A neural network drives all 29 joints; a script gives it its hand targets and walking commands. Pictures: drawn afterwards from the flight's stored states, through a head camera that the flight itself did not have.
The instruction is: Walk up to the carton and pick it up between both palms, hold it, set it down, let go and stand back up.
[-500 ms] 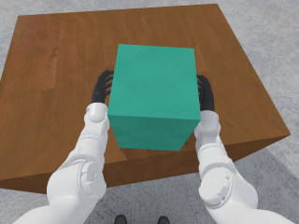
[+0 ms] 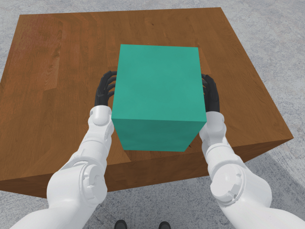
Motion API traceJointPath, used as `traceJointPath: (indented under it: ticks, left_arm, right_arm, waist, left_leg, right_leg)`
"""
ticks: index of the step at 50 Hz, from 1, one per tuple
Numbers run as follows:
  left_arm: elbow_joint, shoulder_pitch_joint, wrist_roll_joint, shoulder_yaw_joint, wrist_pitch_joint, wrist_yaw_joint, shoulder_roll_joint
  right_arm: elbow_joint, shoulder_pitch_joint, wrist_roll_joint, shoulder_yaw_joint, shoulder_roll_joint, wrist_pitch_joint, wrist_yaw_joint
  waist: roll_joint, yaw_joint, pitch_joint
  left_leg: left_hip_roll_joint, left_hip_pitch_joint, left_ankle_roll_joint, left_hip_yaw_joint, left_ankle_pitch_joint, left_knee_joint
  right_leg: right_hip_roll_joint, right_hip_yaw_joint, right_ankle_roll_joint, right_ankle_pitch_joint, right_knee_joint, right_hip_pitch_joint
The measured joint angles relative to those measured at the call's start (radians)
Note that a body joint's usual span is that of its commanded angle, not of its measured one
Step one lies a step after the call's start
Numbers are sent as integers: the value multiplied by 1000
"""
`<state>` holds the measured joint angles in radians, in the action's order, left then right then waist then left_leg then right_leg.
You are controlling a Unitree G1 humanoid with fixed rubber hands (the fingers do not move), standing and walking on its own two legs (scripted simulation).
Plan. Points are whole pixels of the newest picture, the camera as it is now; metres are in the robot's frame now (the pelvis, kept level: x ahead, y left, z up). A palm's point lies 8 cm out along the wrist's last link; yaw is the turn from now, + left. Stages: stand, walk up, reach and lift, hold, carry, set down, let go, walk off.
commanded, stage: reach and lift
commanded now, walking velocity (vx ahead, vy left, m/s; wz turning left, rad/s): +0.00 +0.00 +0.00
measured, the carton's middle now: (156, 104) +0.44 -0.02 -0.01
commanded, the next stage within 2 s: none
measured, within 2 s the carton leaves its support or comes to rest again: leaves its support in 0.50 s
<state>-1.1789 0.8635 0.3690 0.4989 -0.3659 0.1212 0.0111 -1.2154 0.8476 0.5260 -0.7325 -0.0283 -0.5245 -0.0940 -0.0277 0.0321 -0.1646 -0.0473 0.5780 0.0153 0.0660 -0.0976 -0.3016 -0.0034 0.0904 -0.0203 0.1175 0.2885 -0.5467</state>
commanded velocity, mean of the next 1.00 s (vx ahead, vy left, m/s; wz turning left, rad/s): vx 0.00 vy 0.00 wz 0.00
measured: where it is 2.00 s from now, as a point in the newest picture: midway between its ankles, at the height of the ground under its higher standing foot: outside the picture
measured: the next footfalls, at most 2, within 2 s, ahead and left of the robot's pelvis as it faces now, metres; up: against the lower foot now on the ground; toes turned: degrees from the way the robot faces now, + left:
none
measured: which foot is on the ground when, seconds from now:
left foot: down 0.00-1.00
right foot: down 0.00-1.00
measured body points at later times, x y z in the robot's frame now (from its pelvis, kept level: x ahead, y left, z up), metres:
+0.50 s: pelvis +0.00 +0.00 +0.00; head +0.08 -0.01 +0.44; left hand +0.43 +0.14 +0.02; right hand +0.42 -0.15 +0.03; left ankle +0.00 +0.13 -0.74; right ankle -0.01 -0.11 -0.74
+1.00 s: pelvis -0.04 +0.00 +0.00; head -0.05 +0.01 +0.45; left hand +0.40 +0.15 +0.13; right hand +0.39 -0.15 +0.14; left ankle +0.00 +0.13 -0.74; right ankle -0.02 -0.11 -0.74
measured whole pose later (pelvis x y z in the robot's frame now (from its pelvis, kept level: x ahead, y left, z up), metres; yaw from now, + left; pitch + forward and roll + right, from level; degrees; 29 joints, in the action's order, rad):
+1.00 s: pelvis -0.04 +0.00 +0.00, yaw +1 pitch +5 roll +0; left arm -1.18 0.92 0.07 0.24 0.00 0.13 -0.10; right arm -1.14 0.92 0.04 -0.29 0.02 -0.05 -0.17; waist -0.01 0.06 -0.14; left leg -0.04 0.34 0.01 0.04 -0.11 -0.36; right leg -0.01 0.07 -0.02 0.14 0.36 -0.31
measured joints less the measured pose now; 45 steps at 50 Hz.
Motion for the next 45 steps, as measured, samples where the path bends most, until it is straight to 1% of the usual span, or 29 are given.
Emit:
traceJointPath:
  ticks: [7,14,19,24,30,34,39,42,45]
  left_arm:
    - [-44,4,-61,-39,-5,13,-16]
    - [-100,12,-140,-97,-8,20,-39]
    - [-118,10,-177,-144,-15,31,-58]
    - [-130,-26,-261,-215,-19,34,-72]
    - [-125,-67,-375,-315,-10,37,-85]
    - [-113,-71,-422,-366,26,38,-101]
    - [-114,-28,-433,-385,114,37,-120]
    - [-99,0,-417,-377,183,33,-127]
    - [-70,21,-378,-344,257,25,-130]
  right_arm:
    - [-61,14,-52,58,26,-3,-18]
    - [-121,26,-116,139,53,1,-33]
    - [-101,20,-215,272,57,32,-60]
    - [-84,-6,-301,378,51,65,-73]
    - [-31,-48,-392,492,49,122,-80]
    - [3,-51,-444,537,47,179,-84]
    - [25,-13,-492,562,55,283,-87]
    - [35,15,-517,562,61,346,-88]
    - [46,39,-519,535,58,404,-87]
  waist:
    - [7,-3,-18]
    - [15,-7,-39]
    - [30,-15,-12]
    - [54,-13,-24]
    - [75,-12,-59]
    - [79,1,-66]
    - [66,16,-38]
    - [51,23,-18]
    - [39,29,-1]
  left_leg:
    - [-3,14,0,6,-4,-10]
    - [-7,33,1,10,-11,-27]
    - [-16,16,3,11,-28,-56]
    - [-16,16,4,1,-40,-82]
    - [-16,16,4,-17,-57,-123]
    - [-14,-12,5,-30,-61,-138]
    - [-9,-84,4,-37,-54,-133]
    - [-4,-130,3,-37,-43,-116]
    - [1,-173,1,-35,-31,-96]
  right_leg:
    - [1,-4,-1,4,14,-18]
    - [4,-9,-3,11,33,-40]
    - [12,-14,-4,15,41,-16]
    - [13,-11,-2,24,56,-7]
    - [14,-7,-1,41,87,4]
    - [13,-2,-2,48,99,37]
    - [12,0,-3,46,100,108]
    - [9,-3,-2,40,95,149]
    - [5,-7,0,33,86,186]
